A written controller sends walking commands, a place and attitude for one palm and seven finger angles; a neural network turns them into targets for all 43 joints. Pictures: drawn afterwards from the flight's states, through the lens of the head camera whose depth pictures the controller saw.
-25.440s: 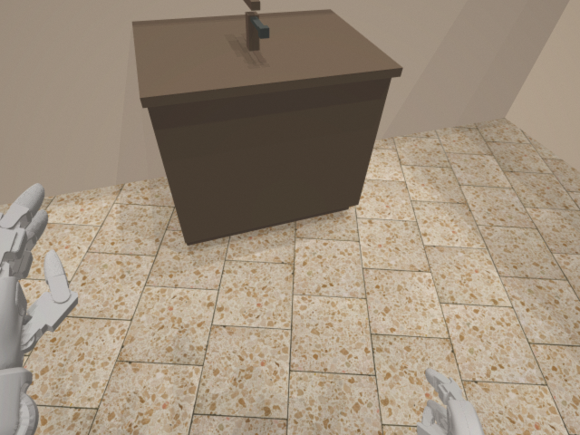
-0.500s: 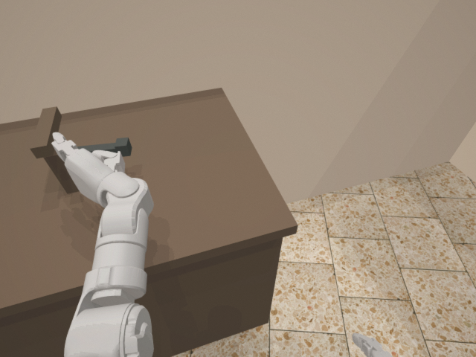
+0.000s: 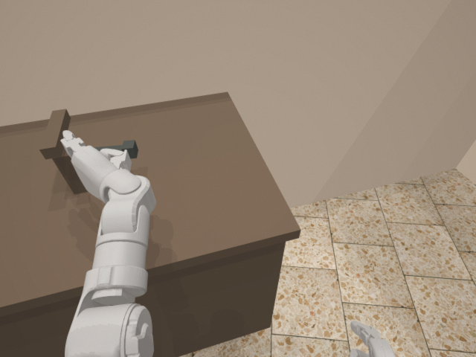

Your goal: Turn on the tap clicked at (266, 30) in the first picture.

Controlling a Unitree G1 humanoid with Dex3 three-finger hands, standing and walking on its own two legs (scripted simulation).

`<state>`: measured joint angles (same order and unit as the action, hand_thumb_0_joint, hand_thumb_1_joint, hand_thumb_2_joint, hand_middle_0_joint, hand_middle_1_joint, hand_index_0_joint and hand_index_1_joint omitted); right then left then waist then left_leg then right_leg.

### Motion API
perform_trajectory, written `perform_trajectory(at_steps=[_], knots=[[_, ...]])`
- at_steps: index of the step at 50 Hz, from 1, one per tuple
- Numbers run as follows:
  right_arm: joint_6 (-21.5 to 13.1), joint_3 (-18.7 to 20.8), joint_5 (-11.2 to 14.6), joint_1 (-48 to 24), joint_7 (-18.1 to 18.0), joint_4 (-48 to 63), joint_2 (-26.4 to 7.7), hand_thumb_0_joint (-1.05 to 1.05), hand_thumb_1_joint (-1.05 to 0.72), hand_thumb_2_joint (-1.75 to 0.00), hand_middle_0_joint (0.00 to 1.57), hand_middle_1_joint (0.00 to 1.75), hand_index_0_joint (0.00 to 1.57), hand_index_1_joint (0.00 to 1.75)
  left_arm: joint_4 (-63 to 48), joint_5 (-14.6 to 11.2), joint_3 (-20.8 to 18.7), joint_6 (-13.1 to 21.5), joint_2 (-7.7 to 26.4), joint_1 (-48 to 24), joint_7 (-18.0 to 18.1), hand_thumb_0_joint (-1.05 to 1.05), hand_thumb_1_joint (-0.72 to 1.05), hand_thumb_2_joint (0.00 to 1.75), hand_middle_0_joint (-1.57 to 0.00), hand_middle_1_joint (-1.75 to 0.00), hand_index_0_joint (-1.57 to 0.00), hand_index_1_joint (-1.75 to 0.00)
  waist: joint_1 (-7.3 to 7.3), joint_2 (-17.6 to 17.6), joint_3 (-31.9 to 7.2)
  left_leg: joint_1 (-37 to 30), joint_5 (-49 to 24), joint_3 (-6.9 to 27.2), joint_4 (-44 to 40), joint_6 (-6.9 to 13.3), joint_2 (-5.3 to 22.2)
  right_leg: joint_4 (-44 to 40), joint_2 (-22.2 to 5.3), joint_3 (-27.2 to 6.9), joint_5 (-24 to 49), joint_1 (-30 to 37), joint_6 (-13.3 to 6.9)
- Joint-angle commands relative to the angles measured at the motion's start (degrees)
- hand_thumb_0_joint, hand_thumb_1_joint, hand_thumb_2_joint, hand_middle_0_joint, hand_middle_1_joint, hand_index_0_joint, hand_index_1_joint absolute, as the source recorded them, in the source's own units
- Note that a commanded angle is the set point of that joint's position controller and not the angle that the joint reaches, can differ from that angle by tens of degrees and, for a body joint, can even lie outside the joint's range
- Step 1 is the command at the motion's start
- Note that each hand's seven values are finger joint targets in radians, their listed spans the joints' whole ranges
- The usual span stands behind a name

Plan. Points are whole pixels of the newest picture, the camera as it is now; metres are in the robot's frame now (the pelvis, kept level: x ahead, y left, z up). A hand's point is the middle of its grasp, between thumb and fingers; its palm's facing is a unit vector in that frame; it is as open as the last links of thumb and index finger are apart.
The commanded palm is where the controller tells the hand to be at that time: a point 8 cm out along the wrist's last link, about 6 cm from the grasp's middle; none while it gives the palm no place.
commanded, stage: lift the hand up off the lever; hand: left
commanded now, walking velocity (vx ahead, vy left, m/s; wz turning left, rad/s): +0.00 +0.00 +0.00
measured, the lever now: (130, 149) +0.49 +0.28 +0.09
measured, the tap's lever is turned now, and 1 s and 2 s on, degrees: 81 81 81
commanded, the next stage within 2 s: draw the hand back beside the body in 0.04 s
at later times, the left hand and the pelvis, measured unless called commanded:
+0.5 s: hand (112, 198) +0.31 +0.23 +0.14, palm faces +0.37 -0.91 -0.19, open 7.8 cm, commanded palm +0.28 +0.26 +0.17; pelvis -0.01 +0.01 +0.00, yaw -4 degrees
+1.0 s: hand (78, 228) +0.24 +0.24 +0.16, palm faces +0.33 -0.90 -0.27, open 7.6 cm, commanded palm +0.20 +0.28 +0.17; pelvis -0.02 +0.02 +0.01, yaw -3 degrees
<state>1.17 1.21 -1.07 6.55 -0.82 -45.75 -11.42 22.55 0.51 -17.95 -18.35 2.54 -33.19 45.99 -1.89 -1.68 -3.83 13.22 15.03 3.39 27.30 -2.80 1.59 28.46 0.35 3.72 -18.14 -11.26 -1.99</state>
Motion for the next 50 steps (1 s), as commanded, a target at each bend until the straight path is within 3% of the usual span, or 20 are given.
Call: perform_trajectory(at_steps=[1, 7, 8, 9, 11, 14, 17, 18, 19, 21, 24, 26, 28, 31, 34, 36, 38, 39, 43, 50], knots=[[-3.24, 1.75, -0.13, -7.98, -0.14, 8.26, -6.12, 0.00, -0.90, -0.90, 0.20, 0.30, 0.20, 0.30, -13.49, 2.46, 3.29, 3.63, 7.96, -25.31, -0.01, 0.00, 0.90, 0.90, -0.15, -0.15, -0.15, -0.15, -0.05, 2.18, -14.54, -5.02, -19.22, -5.02, -0.42, 2.81, -1.94, -3.83, -1.33, 0.53, 21.49, 4.64, 0.89], [-3.42, 2.01, -0.38, -7.75, -0.17, 8.18, -6.16, 0.00, -0.90, -0.90, 0.20, 0.30, 0.20, 0.30, -15.62, 2.37, 2.62, 4.51, 8.82, -25.87, 0.26, 0.00, 0.90, 0.90, -0.15, -0.15, -0.15, -0.15, -0.11, 2.73, -16.49, -5.80, -20.81, -5.09, 0.01, 2.83, -1.84, -3.24, -1.30, 0.49, 23.65, 5.55, 1.01], [-1.53, 2.14, -0.38, -5.34, -1.47, 7.73, -7.90, 0.00, -0.90, -0.90, 0.20, 0.30, 0.20, 0.30, -19.41, 5.81, 10.68, 4.80, 8.96, -20.63, -8.91, 0.00, 0.90, 0.90, -0.15, -0.15, -0.15, -0.15, 2.55, 4.64, -15.78, -7.34, -22.10, -5.35, 0.15, 3.82, -1.88, -1.16, -0.62, -0.97, 27.72, 6.08, 0.61], [-1.25, 2.44, 0.32, -4.57, -2.24, 9.94, -7.77, 0.00, -0.90, -0.90, 0.20, 0.30, 0.20, 0.30, -22.48, 4.59, 6.67, 5.50, 12.86, -20.24, -12.91, 0.00, 0.90, 0.90, -0.15, -0.16, -0.15, -0.16, 1.40, 3.17, -18.56, -8.92, -24.18, -5.73, 0.15, 4.39, -2.00, -1.10, -0.77, -1.27, 31.43, 7.84, 0.57], [-0.62, 2.08, 0.87, -5.02, -3.34, 11.62, -7.10, 0.00, -0.90, -0.90, 0.20, 0.30, 0.20, 0.30, -26.23, 3.23, 6.35, 6.19, 14.78, -15.98, -17.97, 0.00, 0.90, 0.90, -0.15, -0.16, -0.15, -0.16, 0.36, 2.18, -19.57, -9.93, -26.13, -5.83, -0.20, 4.51, -2.08, -0.83, -0.71, -1.68, 34.84, 10.71, 0.74], [0.78, 0.89, 2.26, -5.52, -4.45, 13.62, -7.00, 0.00, -0.90, -0.90, 0.20, 0.30, 0.20, 0.30, -25.97, -1.90, 3.77, 6.01, 17.10, -3.26, -27.53, 0.00, 0.90, 0.90, -0.16, -0.17, -0.16, -0.17, -0.81, 4.12, -14.76, -8.72, -24.07, -5.83, -1.87, 4.45, -1.70, -2.37, -0.30, -1.82, 34.44, 11.67, 0.94], [0.46, -0.09, 3.70, -8.80, -5.22, 15.86, -6.38, 0.00, -0.90, -0.90, 0.20, 0.30, 0.20, 0.30, -28.79, -7.26, -0.88, 2.92, 17.44, 3.78, -28.83, 0.00, 0.90, 0.90, -0.16, -0.18, -0.16, -0.18, -3.04, 5.23, -10.44, -7.34, -20.18, -6.06, -3.58, 4.17, -1.77, -5.14, -0.03, -1.74, 29.56, 11.94, 1.42], [0.11, 0.72, 1.60, -3.62, -3.57, 14.19, -7.36, 0.00, -0.90, -0.90, 0.20, 0.30, 0.20, 0.30, -25.11, -4.99, -3.06, 8.55, 28.92, 14.72, -31.97, 0.00, 0.90, 0.90, -0.16, -0.18, -0.16, -0.18, -1.05, 4.31, -5.08, -7.40, -16.41, -6.06, -4.02, 4.48, -0.94, -5.97, -1.24, -2.67, 29.05, 8.37, 2.23], [-0.10, 0.55, 2.03, -4.05, -2.88, 15.75, -7.01, 0.00, -0.90, -0.90, 0.20, 0.30, 0.20, 0.30, -25.62, -5.56, -2.88, 11.81, 27.73, 17.25, -33.88, 0.00, 0.90, 0.90, -0.16, -0.19, -0.16, -0.19, -1.66, 4.21, -4.75, -5.76, -16.19, -6.30, -4.90, 4.56, -1.43, -5.90, -0.77, -2.46, 27.63, 9.65, 1.79], [-1.30, 0.70, 2.20, -5.00, -2.48, 16.98, -6.84, 0.00, -0.90, -0.90, 0.20, 0.30, 0.20, 0.30, -31.91, -5.66, -0.83, 15.91, 27.43, 15.68, -35.86, 0.00, 0.90, 0.90, -0.16, -0.19, -0.16, -0.19, -0.95, 2.09, -4.11, -6.73, -15.49, -6.47, -5.06, 4.59, -1.30, -6.79, -0.69, -2.93, 25.52, 8.94, 1.55], [-3.97, 0.95, 2.05, -5.42, -2.30, 17.63, -7.33, 0.00, -0.90, -0.90, 0.20, 0.30, 0.20, 0.30, -42.68, -4.95, 1.86, 21.25, 27.76, 9.70, -36.97, 0.00, 0.90, 0.90, -0.17, -0.20, -0.17, -0.20, 0.61, -6.77, -3.73, -11.33, -14.04, -6.08, -5.54, 4.12, -1.32, -8.95, -0.03, -2.91, 19.91, 5.49, 0.78], [-6.01, 1.02, 1.85, -5.39, -2.39, 17.33, -7.65, 0.00, -0.90, -0.90, 0.20, 0.30, 0.20, 0.30, -44.70, -4.51, 5.11, 23.57, 25.93, 6.55, -36.97, 0.00, 0.90, 0.90, -0.17, -0.21, -0.17, -0.21, 1.50, -7.29, -4.06, -13.63, -12.69, -5.40, -6.00, 3.99, -1.30, -9.58, 0.49, -2.71, 17.12, 3.97, 0.62], [-7.34, 1.10, 1.85, -5.15, -2.66, 16.70, -7.78, 0.00, -0.90, -0.90, 0.20, 0.30, 0.20, 0.30, -44.90, -4.18, 7.50, 25.07, 24.24, 5.32, -36.82, 0.00, 0.90, 0.90, -0.17, -0.21, -0.17, -0.21, 2.16, -6.56, -3.21, -15.09, -10.57, -4.77, -6.59, 4.07, -1.24, -10.30, 0.69, -2.55, 14.21, 2.56, 0.62], [-7.77, 1.08, 1.68, -4.68, -2.93, 15.72, -8.08, 0.00, -0.90, -0.90, 0.20, 0.30, 0.20, 0.30, -39.18, -4.04, 8.50, 26.05, 22.12, 11.37, -36.68, 0.00, 0.90, 0.90, -0.17, -0.22, -0.17, -0.22, 1.92, -0.34, -2.20, -14.15, -7.13, -4.22, -7.85, 4.31, -1.31, -10.66, 0.76, -2.09, 10.79, 2.83, 0.82], [-6.72, 1.01, 1.71, -4.80, -2.93, 15.81, -8.05, 0.00, -0.90, -0.90, 0.20, 0.30, 0.20, 0.30, -34.38, -4.35, 6.02, 26.43, 22.69, 20.06, -37.22, 0.00, 0.90, 0.90, -0.18, -0.23, -0.18, -0.23, 0.72, 5.14, -1.32, -11.70, -5.68, -4.33, -8.87, 4.50, -1.34, -11.09, 0.48, -1.85, 9.00, 4.51, 1.04], [-5.82, 1.03, 1.80, -5.32, -2.78, 16.34, -7.63, 0.00, -0.90, -0.90, 0.20, 0.30, 0.20, 0.30, -34.94, -4.68, 4.04, 26.85, 23.57, 23.72, -37.89, 0.00, 0.90, 0.90, -0.18, -0.24, -0.18, -0.24, -0.06, 5.18, -1.65, -10.68, -6.25, -4.78, -9.00, 4.50, -1.34, -11.31, 0.31, -2.04, 9.68, 5.98, 1.03], [-5.19, 1.10, 1.68, -5.41, -2.52, 16.66, -7.56, 0.00, -0.90, -0.90, 0.20, 0.30, 0.20, 0.30, -36.35, -4.86, -0.12, 27.20, 26.49, 29.07, -38.33, 0.00, 0.90, 0.90, -0.18, -0.24, -0.18, -0.24, -1.19, 1.94, -2.70, -10.56, -8.57, -4.82, -8.98, 4.22, -1.22, -11.33, 0.21, -2.12, 12.29, 7.81, 0.76], [-4.86, 0.70, 1.82, -5.45, -2.29, 17.33, -6.88, 0.00, -0.90, -0.90, 0.20, 0.30, 0.20, 0.30, -37.95, -5.08, 0.79, 27.28, 25.07, 30.27, -38.81, 0.00, 0.90, 0.90, -0.18, -0.25, -0.18, -0.25, -1.10, -0.25, -1.90, -9.74, -9.02, -4.99, -8.82, 4.07, -1.17, -10.91, -0.01, -2.16, 12.92, 8.07, 0.64], [-4.98, 0.74, 1.41, -5.79, -2.26, 18.08, -6.74, 0.00, -0.90, -0.90, 0.20, 0.30, 0.20, 0.30, -45.00, -5.06, -3.07, 27.96, 29.02, 30.54, -38.82, 0.00, 0.90, 0.90, -0.19, -0.26, -0.19, -0.26, -1.25, -2.70, -1.10, -9.46, -8.98, -4.85, -8.35, 3.88, -1.11, -11.72, 0.05, -2.20, 12.91, 7.66, 0.53], [-7.10, 0.84, 1.21, -5.18, -2.35, 18.08, -6.86, 0.00, -0.90, -0.90, 0.20, 0.30, 0.20, 0.30, -49.16, -4.62, 0.56, 28.42, 24.82, 34.99, -38.51, 0.00, 0.90, 0.90, -0.19, -0.28, -0.19, -0.28, -0.33, -3.29, 0.29, -10.94, -8.56, -4.57, -7.74, 3.83, -0.70, -11.72, 0.13, -1.94, 11.80, 5.31, 0.51]])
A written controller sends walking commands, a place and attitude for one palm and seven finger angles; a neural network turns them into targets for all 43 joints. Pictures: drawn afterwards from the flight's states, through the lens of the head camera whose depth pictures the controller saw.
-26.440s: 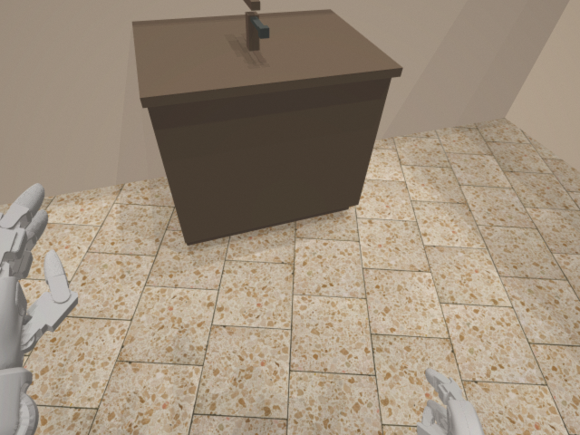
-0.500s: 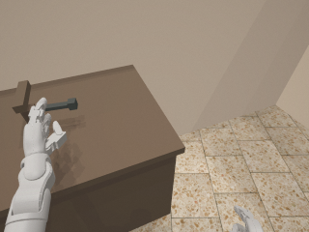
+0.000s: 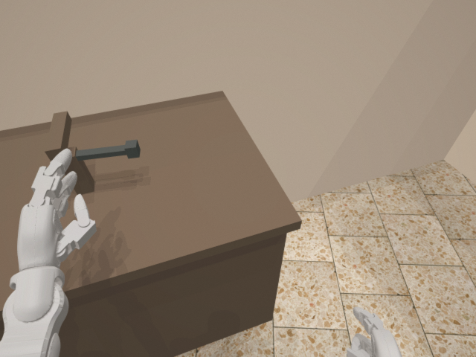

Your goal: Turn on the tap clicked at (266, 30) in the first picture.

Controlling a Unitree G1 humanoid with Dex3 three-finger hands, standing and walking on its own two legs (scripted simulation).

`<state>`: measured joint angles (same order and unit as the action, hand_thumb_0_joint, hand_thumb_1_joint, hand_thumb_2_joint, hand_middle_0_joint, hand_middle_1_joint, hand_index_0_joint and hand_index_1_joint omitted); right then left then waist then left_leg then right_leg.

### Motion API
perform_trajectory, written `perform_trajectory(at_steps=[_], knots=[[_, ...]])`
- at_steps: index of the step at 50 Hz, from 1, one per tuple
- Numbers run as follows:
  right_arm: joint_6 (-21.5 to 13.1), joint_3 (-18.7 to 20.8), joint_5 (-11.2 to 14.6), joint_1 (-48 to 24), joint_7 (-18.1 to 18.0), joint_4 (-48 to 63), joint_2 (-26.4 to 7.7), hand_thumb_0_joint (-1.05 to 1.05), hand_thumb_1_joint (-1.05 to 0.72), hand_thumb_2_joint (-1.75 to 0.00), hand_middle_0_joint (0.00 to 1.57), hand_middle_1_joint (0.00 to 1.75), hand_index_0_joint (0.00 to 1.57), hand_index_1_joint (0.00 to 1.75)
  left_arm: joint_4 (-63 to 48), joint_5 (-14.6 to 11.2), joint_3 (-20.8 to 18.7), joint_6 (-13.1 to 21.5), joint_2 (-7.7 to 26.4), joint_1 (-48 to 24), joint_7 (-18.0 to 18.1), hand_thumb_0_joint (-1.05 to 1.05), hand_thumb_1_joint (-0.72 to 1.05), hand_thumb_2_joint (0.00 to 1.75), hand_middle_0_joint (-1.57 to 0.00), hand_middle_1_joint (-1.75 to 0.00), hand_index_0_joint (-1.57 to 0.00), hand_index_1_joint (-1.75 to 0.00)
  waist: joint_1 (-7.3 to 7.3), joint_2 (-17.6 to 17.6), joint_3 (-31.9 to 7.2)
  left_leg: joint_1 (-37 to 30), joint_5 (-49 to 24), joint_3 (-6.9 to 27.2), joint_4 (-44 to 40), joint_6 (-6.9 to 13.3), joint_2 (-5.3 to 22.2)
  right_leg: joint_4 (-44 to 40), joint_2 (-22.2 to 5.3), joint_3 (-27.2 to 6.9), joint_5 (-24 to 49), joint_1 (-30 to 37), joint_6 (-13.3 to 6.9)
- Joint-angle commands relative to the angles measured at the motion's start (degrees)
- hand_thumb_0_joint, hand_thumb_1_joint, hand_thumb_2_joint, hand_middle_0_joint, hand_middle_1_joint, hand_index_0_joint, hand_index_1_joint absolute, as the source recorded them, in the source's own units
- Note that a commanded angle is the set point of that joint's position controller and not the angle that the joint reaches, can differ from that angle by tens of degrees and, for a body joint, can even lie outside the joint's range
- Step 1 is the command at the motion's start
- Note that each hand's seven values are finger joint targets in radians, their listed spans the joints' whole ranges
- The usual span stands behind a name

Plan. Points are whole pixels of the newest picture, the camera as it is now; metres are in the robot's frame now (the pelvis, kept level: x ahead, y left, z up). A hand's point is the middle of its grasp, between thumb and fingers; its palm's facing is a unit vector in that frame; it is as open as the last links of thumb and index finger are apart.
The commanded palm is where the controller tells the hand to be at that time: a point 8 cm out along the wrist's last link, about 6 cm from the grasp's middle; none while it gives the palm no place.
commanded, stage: draw the hand back beside the body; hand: left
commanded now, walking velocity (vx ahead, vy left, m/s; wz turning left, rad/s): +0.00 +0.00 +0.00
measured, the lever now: (132, 149) +0.49 +0.28 +0.08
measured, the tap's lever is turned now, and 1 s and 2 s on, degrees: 81 81 81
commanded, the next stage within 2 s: step back with the hand held close in 0.62 s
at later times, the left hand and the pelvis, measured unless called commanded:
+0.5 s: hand (66, 248) +0.20 +0.25 +0.16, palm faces +0.44 -0.83 -0.34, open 7.5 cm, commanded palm +0.17 +0.28 +0.17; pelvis +0.01 +0.00 +0.00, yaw +1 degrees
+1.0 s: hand (73, 256) +0.20 +0.24 +0.14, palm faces +0.34 -0.84 -0.41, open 7.4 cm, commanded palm +0.15 +0.28 +0.17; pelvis -0.01 +0.01 +0.00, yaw -1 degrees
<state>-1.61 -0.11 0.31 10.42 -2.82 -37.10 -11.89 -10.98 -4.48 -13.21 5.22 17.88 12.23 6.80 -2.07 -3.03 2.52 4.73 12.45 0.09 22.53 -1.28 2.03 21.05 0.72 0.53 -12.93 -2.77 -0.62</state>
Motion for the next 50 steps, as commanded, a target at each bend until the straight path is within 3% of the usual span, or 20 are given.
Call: perform_trajectory(at_steps=[1, 4, 7, 10, 14, 17, 18, 21, 23, 27, 34, 36, 37, 38, 39, 41, 42, 43, 46, 50], knots=[[-4.53, 2.35, -0.18, -9.01, -0.38, 9.25, -6.48, 0.00, -0.90, -0.90, 0.20, 0.30, 0.20, 0.30, -15.68, 0.45, -3.65, 4.86, 8.90, -9.34, 0.67, 0.00, 0.90, 0.90, -0.19, -0.28, -0.19, -0.28, -0.08, -0.84, -6.05, -2.85, -6.58, -1.38, -2.68, 2.45, -1.10, -4.31, -0.20, 1.16, 7.24, -3.36, -0.81], [-4.98, 2.68, -0.15, -8.81, -0.44, 9.07, -7.02, 0.00, -0.90, -0.90, 0.20, 0.30, 0.20, 0.30, -16.48, 0.50, -2.90, 5.03, 7.90, -6.44, 0.66, 0.00, 0.90, 0.90, -0.20, -0.29, -0.20, -0.29, 0.00, 1.39, -6.00, -3.15, -7.02, -1.09, -2.75, 2.51, -0.93, -3.95, -0.27, 1.40, 7.32, -3.52, -0.65], [-5.12, 3.02, -0.42, -8.70, -0.44, 9.00, -7.14, 0.00, -0.90, -0.90, 0.20, 0.30, 0.20, 0.30, -18.24, 0.59, -5.20, 5.21, 9.37, -1.87, 0.90, 0.00, 0.90, 0.90, -0.20, -0.30, -0.20, -0.30, -0.77, 3.21, -7.60, -2.98, -9.93, -1.29, -1.90, 2.75, -1.07, -2.95, -0.48, 1.54, 10.58, -2.06, -0.53], [-5.09, 2.88, -0.47, -8.50, -0.23, 9.23, -6.73, 0.00, -0.90, -0.90, 0.20, 0.30, 0.20, 0.30, -21.45, 0.66, -6.80, 5.42, 10.25, 1.49, 0.94, 0.00, 0.90, 0.90, -0.20, -0.30, -0.20, -0.30, -1.22, -0.92, -7.60, -2.28, -11.12, -1.08, -1.69, 2.39, -1.14, -2.32, -0.69, 1.50, 11.39, -1.42, -0.76], [-5.37, 2.82, -0.45, -8.30, -0.14, 9.61, -6.37, 0.00, -0.90, -0.90, 0.20, 0.30, 0.20, 0.30, -24.89, 0.70, -8.37, 5.43, 10.88, 5.86, 1.03, 0.00, 0.90, 0.90, -0.20, -0.30, -0.20, -0.30, -1.42, -3.02, -7.00, -1.51, -12.38, -0.99, -0.90, 2.11, -1.00, -1.77, -0.80, 1.63, 12.39, -1.51, -0.93], [-5.53, 2.87, -0.55, -7.71, 0.03, 10.00, -6.34, 0.00, -0.90, -0.90, 0.20, 0.30, 0.20, 0.30, -26.14, 0.43, -9.00, 5.02, 10.61, 10.09, 0.95, 0.00, 0.90, 0.90, -0.20, -0.30, -0.20, -0.30, -1.53, -1.03, -7.02, -1.12, -14.83, -0.91, -0.05, 2.13, -0.71, -1.02, -0.85, 2.01, 14.69, -1.48, -0.80], [-5.49, 2.85, -0.46, -7.84, 0.02, 9.84, -6.49, 0.00, -0.90, -0.90, 0.20, 0.30, 0.20, 0.30, -25.75, 0.46, -8.91, 4.70, 10.67, 9.43, 0.87, 0.00, 0.90, 0.90, -0.20, -0.30, -0.20, -0.30, -1.30, -1.58, -6.12, -0.84, -14.80, -1.02, -0.01, 2.10, -0.83, -1.15, -0.86, 1.87, 14.75, -1.93, -0.80], [-5.40, 2.91, -0.34, -7.88, -0.25, 9.68, -6.57, 0.00, -0.90, -0.90, 0.20, 0.30, 0.20, 0.30, -23.95, 0.38, -7.23, 4.37, 9.17, 6.88, 0.81, 0.00, 0.90, 0.90, -0.20, -0.30, -0.20, -0.30, -0.55, 1.46, -4.29, -0.59, -12.12, -1.00, 0.17, 2.33, -0.62, -1.36, -0.81, 2.00, 12.46, -4.08, -0.43], [-5.38, 2.86, -0.29, -8.12, -0.57, 9.54, -6.68, 0.00, -0.90, -0.90, 0.20, 0.30, 0.20, 0.30, -23.65, 0.48, -7.27, 4.25, 9.42, 5.29, 0.89, 0.00, 0.90, 0.90, -0.20, -0.30, -0.20, -0.30, -0.43, 0.87, -3.95, -0.63, -11.06, -0.85, 0.04, 2.49, -0.88, -1.58, -0.82, 1.92, 11.40, -4.52, -0.44], [-5.28, 2.91, -0.41, -8.33, -0.86, 9.70, -6.56, 0.00, -0.90, -0.90, 0.20, 0.30, 0.20, 0.30, -23.07, 0.43, -7.44, 4.17, 9.65, 5.65, 1.10, 0.00, 0.90, 0.90, -0.20, -0.30, -0.20, -0.30, -0.90, 2.32, -6.07, -1.16, -10.49, -0.90, 0.44, 2.78, -1.05, -1.14, -1.14, 1.78, 11.42, -3.79, -0.27], [-5.95, 2.54, -0.55, -7.94, -0.61, 9.56, -6.20, 0.00, -0.90, -0.90, 0.20, 0.30, 0.20, 0.30, -26.54, 0.87, -8.21, 4.62, 10.53, 7.14, 1.59, 0.00, 0.90, 0.90, -0.20, -0.30, -0.20, -0.30, -1.31, -3.20, -7.35, -0.93, -12.71, -0.51, 0.48, 2.17, -1.16, -0.25, -1.23, 2.02, 12.90, -2.33, -0.83], [-5.93, 2.64, -0.46, -7.97, -0.53, 9.53, -6.21, 0.00, -0.90, -0.90, 0.20, 0.30, 0.20, 0.30, -25.38, 0.68, -8.48, 4.52, 10.51, 8.32, 1.53, 0.00, 0.90, 0.90, -0.20, -0.30, -0.20, -0.30, -1.40, -1.29, -6.76, -0.69, -13.11, -0.52, 0.62, 2.26, -0.99, -0.31, -1.17, 2.06, 13.47, -2.63, -0.78], [-5.98, 2.57, -0.41, -8.12, -0.51, 9.70, -6.34, 0.00, -0.90, -0.90, 0.20, 0.30, 0.20, 0.30, -26.95, 0.60, -8.24, 4.61, 10.87, 4.87, 1.49, 0.00, 0.90, 0.90, -0.20, -0.30, -0.20, -0.30, -1.12, -0.75, -6.80, -0.65, -12.91, -0.40, 0.57, 2.23, -1.06, -0.24, -1.15, 2.14, 13.29, -2.62, -0.75], [-5.06, 1.50, 0.13, -8.53, -0.75, 12.78, -6.01, 0.00, -0.90, -0.90, 0.20, 0.30, 0.20, 0.30, -31.62, 0.29, -18.46, 7.11, 20.78, -7.82, 1.94, 0.00, 0.90, 0.90, -0.20, -0.30, -0.20, -0.30, -0.76, -4.42, -1.76, 2.42, -10.49, 0.33, 2.46, 3.00, 0.41, -2.13, -3.73, -2.66, 18.52, -6.98, -0.54], [-4.52, 1.69, -0.20, -7.97, -0.98, 9.61, -5.65, 0.00, -0.90, -0.90, 0.20, 0.30, 0.20, 0.30, -25.92, 0.44, -15.69, 7.43, 16.72, -1.12, 1.13, 0.00, 0.90, 0.90, -0.20, -0.30, -0.20, -0.30, -0.14, 0.46, -3.07, 2.51, -11.70, 0.70, 3.83, 3.35, 0.71, -1.72, -5.28, -2.54, 22.74, -7.35, -0.48], [-3.05, 2.55, -0.19, -6.92, -0.85, 10.52, -6.39, 0.00, -0.90, -0.90, 0.20, 0.30, 0.20, 0.30, -18.86, 0.62, -11.37, 6.04, 10.91, 8.80, -0.25, 0.00, 0.90, 0.90, -0.20, -0.30, -0.20, -0.30, 0.45, 6.31, -5.11, 1.49, -16.50, 0.40, 5.78, 3.38, 1.32, -0.51, -6.15, -2.51, 27.77, -7.40, 0.11], [-2.38, 2.86, -0.10, -6.52, -0.71, 11.37, -6.81, 0.00, -0.90, -0.90, 0.20, 0.30, 0.20, 0.30, -18.49, 0.66, -10.12, 5.67, 9.63, 10.44, -0.77, 0.00, 0.90, 0.90, -0.20, -0.30, -0.20, -0.30, 0.54, 6.62, -6.92, 1.37, -18.62, 0.28, 6.07, 3.30, 1.76, 0.40, -6.39, -2.17, 28.78, -6.60, 0.31], [-1.96, 3.10, 0.01, -6.91, -0.62, 11.85, -6.97, 0.00, -0.90, -0.90, 0.20, 0.30, 0.20, 0.30, -18.85, 0.61, -9.20, 5.68, 8.79, 11.50, -1.02, 0.00, 0.90, 0.90, -0.20, -0.30, -0.20, -0.30, 0.45, 4.49, -8.14, 0.84, -20.73, 0.20, 5.51, 3.22, 2.10, 1.16, -6.28, -1.97, 28.22, -6.71, 0.44], [-0.51, 3.26, 0.28, -6.69, -0.62, 13.30, -7.27, 0.00, -0.90, -0.90, 0.20, 0.30, 0.20, 0.30, -21.21, 0.57, -8.81, 5.37, 9.00, 15.04, -0.97, 0.00, 0.90, 0.90, -0.20, -0.30, -0.20, -0.30, 0.39, 2.40, -10.97, 1.50, -21.42, 0.45, 4.63, 3.12, 3.32, 2.13, -5.70, -1.58, 23.39, -7.08, 0.89], [0.04, 3.11, 0.15, -7.93, -1.47, 14.77, -7.03, 0.00, -0.90, -0.90, 0.20, 0.30, 0.20, 0.30, -28.45, 0.83, -12.52, 6.33, 13.67, 13.66, 0.32, 0.00, 0.90, 0.90, -0.20, -0.30, -0.20, -0.30, 0.00, 1.88, -12.69, 3.73, -18.91, 1.13, 3.34, 3.12, 3.39, 3.24, -5.22, -1.58, 19.53, -7.34, 0.96]])
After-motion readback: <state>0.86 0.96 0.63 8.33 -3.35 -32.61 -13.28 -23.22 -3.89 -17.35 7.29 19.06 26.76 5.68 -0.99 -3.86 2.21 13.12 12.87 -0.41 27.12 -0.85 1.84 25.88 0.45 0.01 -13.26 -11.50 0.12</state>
